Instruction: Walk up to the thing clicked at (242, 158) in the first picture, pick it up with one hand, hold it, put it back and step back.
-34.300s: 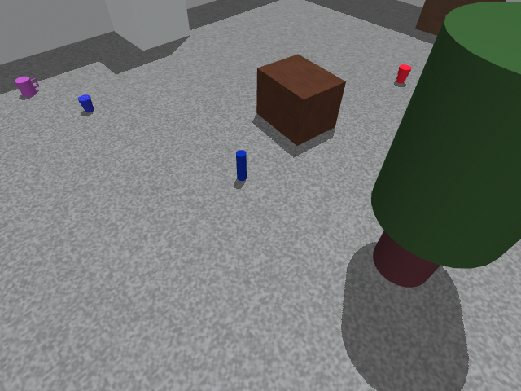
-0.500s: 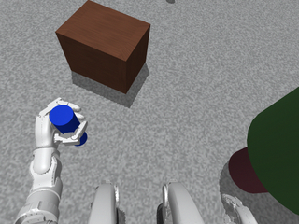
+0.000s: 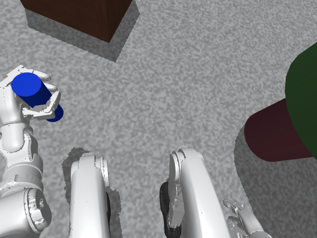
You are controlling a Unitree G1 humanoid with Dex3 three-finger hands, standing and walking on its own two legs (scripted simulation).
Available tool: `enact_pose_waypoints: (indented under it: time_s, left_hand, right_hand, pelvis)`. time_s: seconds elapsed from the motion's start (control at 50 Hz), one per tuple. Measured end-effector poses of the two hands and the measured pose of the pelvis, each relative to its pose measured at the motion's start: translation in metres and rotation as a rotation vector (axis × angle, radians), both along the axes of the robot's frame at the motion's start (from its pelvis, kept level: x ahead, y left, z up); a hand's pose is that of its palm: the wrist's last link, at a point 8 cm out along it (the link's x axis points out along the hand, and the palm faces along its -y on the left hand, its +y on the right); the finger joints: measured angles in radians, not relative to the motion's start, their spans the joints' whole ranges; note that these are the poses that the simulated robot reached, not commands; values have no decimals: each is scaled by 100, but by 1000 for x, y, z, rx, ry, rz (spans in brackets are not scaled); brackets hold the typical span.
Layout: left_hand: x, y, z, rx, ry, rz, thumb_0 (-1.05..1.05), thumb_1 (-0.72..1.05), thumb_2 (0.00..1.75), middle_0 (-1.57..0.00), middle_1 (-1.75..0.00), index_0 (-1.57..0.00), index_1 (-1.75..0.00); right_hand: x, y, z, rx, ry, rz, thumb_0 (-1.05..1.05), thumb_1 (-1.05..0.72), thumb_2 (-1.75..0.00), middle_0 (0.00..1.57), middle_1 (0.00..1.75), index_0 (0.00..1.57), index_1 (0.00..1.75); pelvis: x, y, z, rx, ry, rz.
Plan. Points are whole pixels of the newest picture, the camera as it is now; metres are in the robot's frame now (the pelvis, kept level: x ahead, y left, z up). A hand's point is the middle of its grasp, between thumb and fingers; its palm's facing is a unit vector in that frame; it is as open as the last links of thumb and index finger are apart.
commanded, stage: crouch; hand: left
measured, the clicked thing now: (42, 101) +0.45 +0.25 -0.08
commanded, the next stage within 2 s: lower in 0.78 s
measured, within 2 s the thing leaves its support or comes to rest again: rests again in 1.84 s
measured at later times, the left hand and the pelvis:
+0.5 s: hand (54, 102) +0.48 +0.25 -0.15, palm faces +0.19 -0.98 -0.01, open 6.9 cm; pelvis -0.01 +0.01 -0.08, yaw -4 degrees
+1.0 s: hand (60, 106) +0.49 +0.25 -0.20, palm faces +0.18 -0.98 -0.02, open 6.9 cm; pelvis -0.01 +0.01 -0.11, yaw -6 degrees
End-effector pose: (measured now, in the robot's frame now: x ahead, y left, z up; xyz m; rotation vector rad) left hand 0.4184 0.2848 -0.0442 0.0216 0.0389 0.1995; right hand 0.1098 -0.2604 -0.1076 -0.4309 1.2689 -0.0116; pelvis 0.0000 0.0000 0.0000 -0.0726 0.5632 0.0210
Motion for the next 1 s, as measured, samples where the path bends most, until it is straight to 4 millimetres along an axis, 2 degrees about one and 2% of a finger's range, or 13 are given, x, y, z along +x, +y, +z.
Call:
enact_pose_waypoints:
  time_s: [0.2,0.34,0.52,0.76,1.0]
  left_hand:
    - [20,8,-48,-9,9,1,-1,-2,109,-87,-106,-92,-105]
    - [29,8,-78,-19,21,-11,-1,-2,109,-87,-106,-92,-105]
    - [31,11,-109,-16,30,-12,-1,-3,109,-87,-106,-92,-105]
    - [38,12,-134,-12,30,-25,-1,-3,109,-87,-106,-92,-105]
    - [38,10,-157,-18,44,-20,-1,-3,109,-87,-106,-93,-105]
  right_hand:
    - [-50,-3,-40,-40,99,-36,1,-92,-90,20,30,20,30]
    - [-67,0,-52,-58,147,-36,1,-92,-90,20,30,20,30]
    - [-60,-2,-60,-84,170,15,1,-91,-90,20,30,20,30]
    - [-42,-9,-65,-124,165,86,1,-91,-90,20,30,20,30]
    - [-42,-6,-66,-149,182,130,0,-91,-90,20,30,20,30]
  pelvis:
    - [-10,5,-49,-22,-40,-14]
    - [-10,8,-69,-45,-57,-25]
    - [-7,9,-84,-64,-73,-32]
    - [-5,9,-98,-87,-104,-47]
    - [-6,12,-106,-109,-141,-58]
